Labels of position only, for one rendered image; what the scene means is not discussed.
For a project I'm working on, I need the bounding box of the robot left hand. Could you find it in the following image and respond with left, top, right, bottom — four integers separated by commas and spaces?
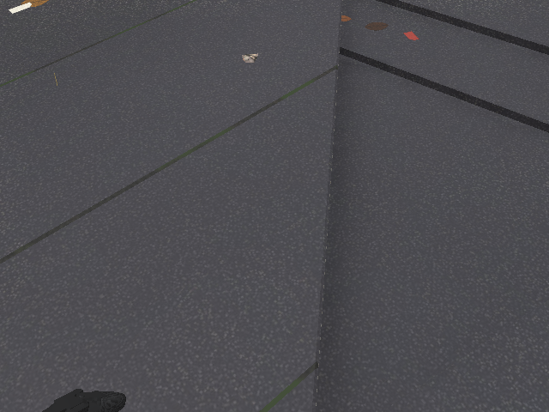
42, 389, 126, 412

